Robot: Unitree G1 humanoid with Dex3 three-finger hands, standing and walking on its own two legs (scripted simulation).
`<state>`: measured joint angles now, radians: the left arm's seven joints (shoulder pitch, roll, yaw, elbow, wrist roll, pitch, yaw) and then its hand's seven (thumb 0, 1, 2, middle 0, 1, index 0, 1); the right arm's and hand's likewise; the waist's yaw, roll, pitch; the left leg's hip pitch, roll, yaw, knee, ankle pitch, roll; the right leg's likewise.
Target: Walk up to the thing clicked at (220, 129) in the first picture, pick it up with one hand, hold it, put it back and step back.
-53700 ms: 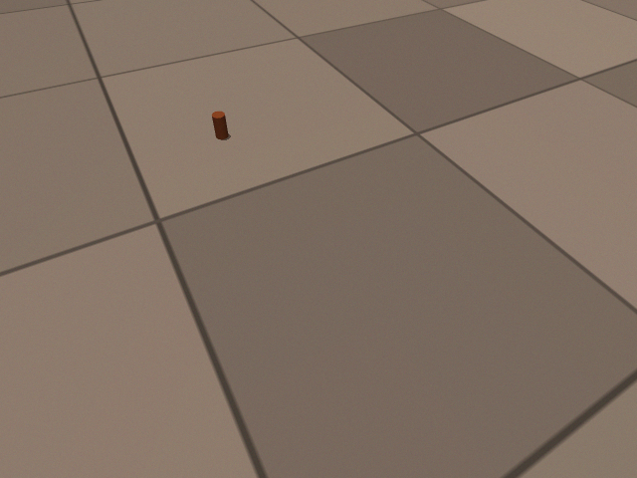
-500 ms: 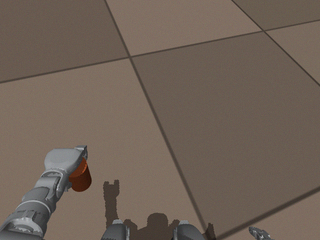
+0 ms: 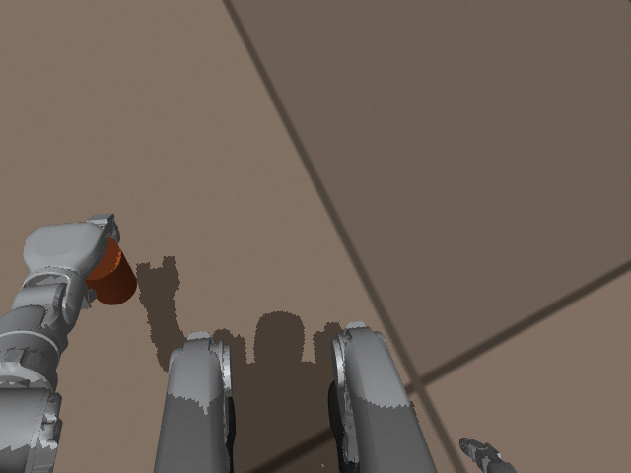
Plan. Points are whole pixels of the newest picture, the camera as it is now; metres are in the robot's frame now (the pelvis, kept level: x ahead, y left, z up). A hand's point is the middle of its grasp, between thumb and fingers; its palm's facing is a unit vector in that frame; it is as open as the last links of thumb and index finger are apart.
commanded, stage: crouch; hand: left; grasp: from above
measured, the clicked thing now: (105, 272) +0.40 +0.27 -0.22
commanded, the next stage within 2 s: lower in 0.86 s
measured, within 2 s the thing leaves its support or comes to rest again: rests again in 1.78 s
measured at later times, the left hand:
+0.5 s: hand (101, 274) +0.41 +0.29 -0.26, palm faces -0.48 -0.05 -0.88, open 9.9 cm
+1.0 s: hand (107, 278) +0.42 +0.30 -0.31, palm faces -0.46 -0.04 -0.89, open 9.9 cm
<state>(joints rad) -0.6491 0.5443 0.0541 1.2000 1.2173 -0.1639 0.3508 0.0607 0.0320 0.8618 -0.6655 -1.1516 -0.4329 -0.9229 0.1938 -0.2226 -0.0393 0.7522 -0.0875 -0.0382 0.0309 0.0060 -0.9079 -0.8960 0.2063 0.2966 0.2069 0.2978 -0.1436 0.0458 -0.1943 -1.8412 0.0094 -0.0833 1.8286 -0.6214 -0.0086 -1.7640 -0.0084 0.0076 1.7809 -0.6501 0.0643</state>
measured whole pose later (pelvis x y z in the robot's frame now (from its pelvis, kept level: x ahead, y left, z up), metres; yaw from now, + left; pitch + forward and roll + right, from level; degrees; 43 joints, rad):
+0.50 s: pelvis +0.00 -0.01 -0.09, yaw -3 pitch +37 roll -7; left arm -0.74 0.66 0.14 1.25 1.24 -0.20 0.37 0.07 0.02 0.88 -0.73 -1.10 -0.46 -0.88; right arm 0.13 -0.27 -0.03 0.73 -0.13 -0.06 0.11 0.00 -0.92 -0.90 0.20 0.30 0.20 0.30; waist -0.17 0.01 -0.13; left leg -2.10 0.01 -0.14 2.12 -0.68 -0.03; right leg -2.01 0.02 -0.02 2.06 -0.71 0.07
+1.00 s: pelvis -0.02 -0.01 -0.14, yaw -4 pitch +36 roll -8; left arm -0.81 0.73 0.16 1.33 1.29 -0.25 0.39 0.07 0.03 0.86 -0.70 -1.04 -0.47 -0.85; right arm 0.12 -0.26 0.00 0.76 -0.14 -0.04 0.12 0.00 -0.92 -0.90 0.20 0.30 0.21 0.30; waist -0.18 -0.01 -0.09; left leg -2.24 0.00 -0.15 2.28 -0.67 -0.03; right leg -2.15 0.03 -0.02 2.22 -0.70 0.07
